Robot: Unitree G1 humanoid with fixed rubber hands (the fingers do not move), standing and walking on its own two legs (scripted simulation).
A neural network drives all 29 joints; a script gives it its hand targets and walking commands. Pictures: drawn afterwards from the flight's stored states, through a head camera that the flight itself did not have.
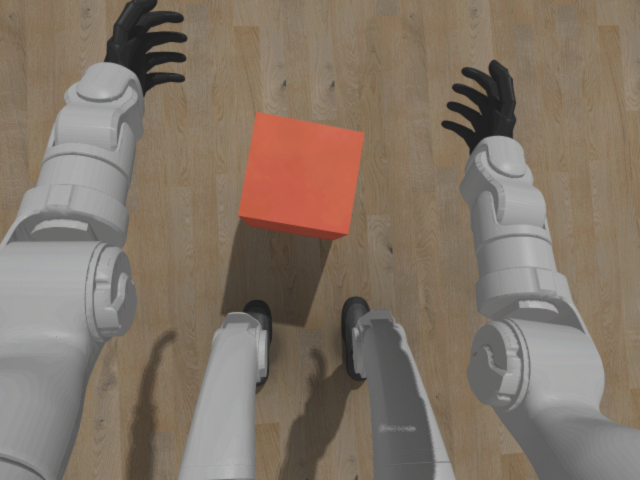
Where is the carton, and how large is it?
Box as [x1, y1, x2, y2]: [238, 112, 363, 240]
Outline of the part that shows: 256,112 238,215 250,226 332,240 347,234 363,139 363,132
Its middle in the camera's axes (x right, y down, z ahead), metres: -0.05 -0.12 +0.86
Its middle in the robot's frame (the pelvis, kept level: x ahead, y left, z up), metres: +0.50 +0.00 -0.52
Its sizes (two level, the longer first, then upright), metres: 0.210 0.200 0.250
